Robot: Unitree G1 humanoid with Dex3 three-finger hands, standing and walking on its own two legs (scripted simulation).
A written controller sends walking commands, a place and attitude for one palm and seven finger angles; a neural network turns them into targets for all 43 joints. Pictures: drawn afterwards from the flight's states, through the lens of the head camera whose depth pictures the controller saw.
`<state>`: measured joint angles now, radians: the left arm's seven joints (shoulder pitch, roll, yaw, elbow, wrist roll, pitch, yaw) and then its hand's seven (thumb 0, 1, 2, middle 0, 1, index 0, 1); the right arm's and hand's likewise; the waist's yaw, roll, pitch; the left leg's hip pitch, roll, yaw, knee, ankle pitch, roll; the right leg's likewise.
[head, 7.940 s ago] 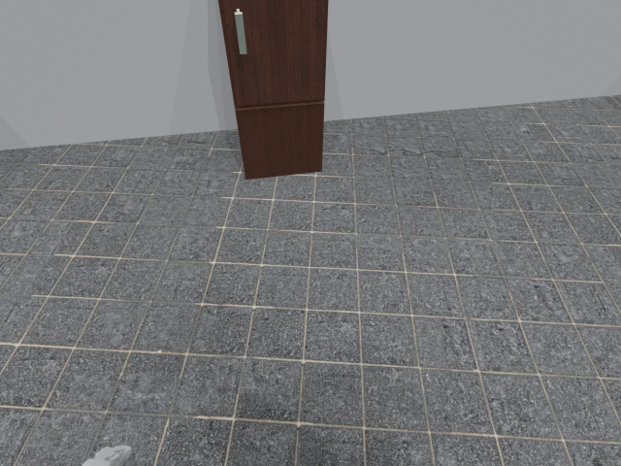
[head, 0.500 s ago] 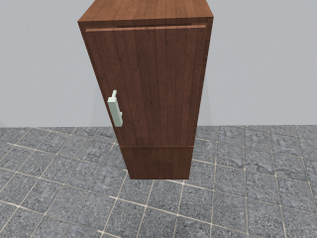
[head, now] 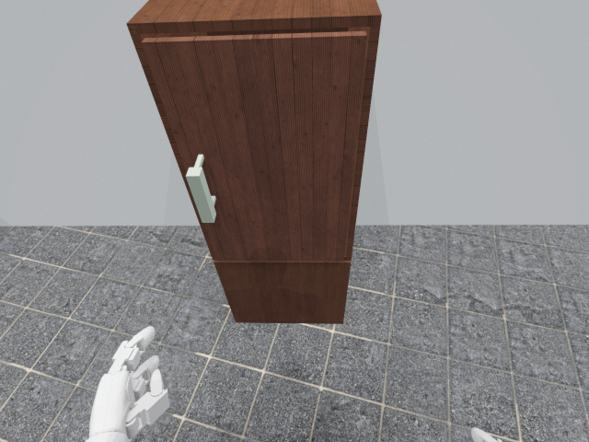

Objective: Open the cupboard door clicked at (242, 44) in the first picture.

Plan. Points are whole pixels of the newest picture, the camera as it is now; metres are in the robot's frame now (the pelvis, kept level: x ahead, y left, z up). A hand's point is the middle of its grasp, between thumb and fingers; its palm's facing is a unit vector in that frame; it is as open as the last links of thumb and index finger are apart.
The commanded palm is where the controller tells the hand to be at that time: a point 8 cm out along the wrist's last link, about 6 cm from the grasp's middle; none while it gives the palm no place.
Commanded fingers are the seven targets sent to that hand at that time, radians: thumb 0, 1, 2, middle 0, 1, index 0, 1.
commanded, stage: raise the hand with hooked fingers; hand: left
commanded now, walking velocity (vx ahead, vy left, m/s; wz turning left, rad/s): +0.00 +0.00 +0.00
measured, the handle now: (204, 188) +0.60 +0.22 -0.03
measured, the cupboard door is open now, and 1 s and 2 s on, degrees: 0 0 0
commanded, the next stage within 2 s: move the hooked fingers beside the handle in 1.90 s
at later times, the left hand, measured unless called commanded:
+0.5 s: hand (156, 397) +0.20 +0.21 -0.04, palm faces -0.09 -0.99 -0.06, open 10.3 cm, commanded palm +0.17 +0.27 -0.04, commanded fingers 0.00 0.06 0.54 -0.26 -0.84 -0.26 -0.84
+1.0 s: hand (126, 371) +0.23 +0.26 -0.03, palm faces -0.04 -1.00 -0.04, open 13.2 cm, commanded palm +0.21 +0.32 -0.02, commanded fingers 0.00 -0.50 0.30 -0.30 -1.20 -0.30 -1.20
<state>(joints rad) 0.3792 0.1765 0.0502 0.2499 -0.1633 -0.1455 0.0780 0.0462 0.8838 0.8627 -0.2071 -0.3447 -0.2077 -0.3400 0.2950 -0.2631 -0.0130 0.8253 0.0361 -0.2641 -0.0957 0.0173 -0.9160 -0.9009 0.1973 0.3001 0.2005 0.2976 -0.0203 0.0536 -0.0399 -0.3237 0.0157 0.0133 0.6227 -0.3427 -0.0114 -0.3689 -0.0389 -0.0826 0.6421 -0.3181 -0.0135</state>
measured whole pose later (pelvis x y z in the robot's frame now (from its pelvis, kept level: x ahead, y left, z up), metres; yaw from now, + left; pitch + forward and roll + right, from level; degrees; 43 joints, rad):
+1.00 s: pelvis -0.03 +0.03 -0.07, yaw -1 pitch +15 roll -3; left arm 0.23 0.33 0.29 0.11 -0.32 -0.33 -0.37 0.00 -0.30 0.38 -0.29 -1.07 -0.29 -1.07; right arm 0.24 -0.27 0.01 0.51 0.03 -0.22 -0.06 0.02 -0.90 -0.90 0.20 0.30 0.20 0.30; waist -0.02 0.00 -0.12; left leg -0.89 0.03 -0.01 1.16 -0.54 0.02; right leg -0.89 -0.04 -0.09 1.07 -0.45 0.02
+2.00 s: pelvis -0.02 +0.02 -0.06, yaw -1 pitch +16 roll -3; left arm 0.00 0.40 0.44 0.42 -0.37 -0.36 -0.52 -0.01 -0.50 0.30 -0.30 -1.20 -0.31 -1.19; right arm 0.26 -0.27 0.04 0.52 0.03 -0.17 -0.06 0.01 -0.90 -0.90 0.20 0.30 0.20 0.30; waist -0.01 0.02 -0.12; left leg -0.85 0.04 -0.01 1.10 -0.53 0.01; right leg -0.86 -0.03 -0.08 1.03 -0.44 0.00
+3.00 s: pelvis -0.02 +0.03 -0.08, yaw -3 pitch +22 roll -3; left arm -0.70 0.60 0.51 1.07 -0.17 -0.39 -0.47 -0.01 -0.50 0.30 -0.30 -1.20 -0.31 -1.19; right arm 0.31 -0.28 0.04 0.60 0.01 -0.01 -0.04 0.01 -0.90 -0.90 0.20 0.30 0.20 0.30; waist -0.12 0.01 -0.10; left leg -1.01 0.05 0.00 1.16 -0.53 0.02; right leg -1.02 -0.01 -0.07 1.07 -0.43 0.01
